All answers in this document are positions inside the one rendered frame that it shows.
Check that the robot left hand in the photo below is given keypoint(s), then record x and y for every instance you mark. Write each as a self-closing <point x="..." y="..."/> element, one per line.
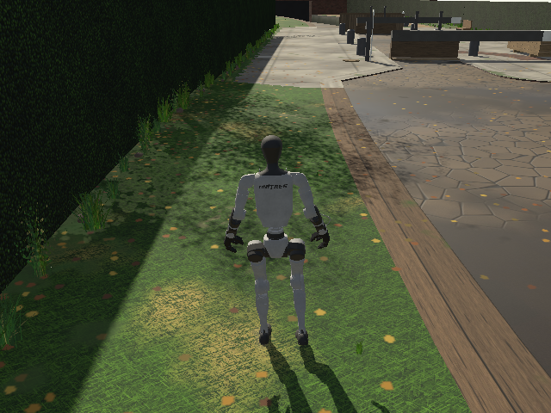
<point x="228" y="241"/>

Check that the right robot upper arm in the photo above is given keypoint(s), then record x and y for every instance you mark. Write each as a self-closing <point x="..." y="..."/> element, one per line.
<point x="300" y="180"/>

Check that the right robot foot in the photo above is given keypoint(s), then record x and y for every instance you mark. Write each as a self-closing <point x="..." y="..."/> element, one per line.
<point x="302" y="338"/>

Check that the robot right forearm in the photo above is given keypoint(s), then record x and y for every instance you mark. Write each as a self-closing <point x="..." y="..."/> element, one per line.
<point x="318" y="223"/>

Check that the robot left forearm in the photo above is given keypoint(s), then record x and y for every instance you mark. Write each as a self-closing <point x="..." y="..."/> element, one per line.
<point x="232" y="226"/>

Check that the right robot thigh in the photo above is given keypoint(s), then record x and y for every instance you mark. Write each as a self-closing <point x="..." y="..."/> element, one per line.
<point x="296" y="253"/>

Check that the left robot upper arm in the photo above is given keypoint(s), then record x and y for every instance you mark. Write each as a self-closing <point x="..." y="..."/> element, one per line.
<point x="245" y="182"/>

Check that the robot right hand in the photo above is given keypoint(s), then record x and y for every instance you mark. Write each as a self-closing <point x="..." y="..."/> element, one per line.
<point x="326" y="239"/>

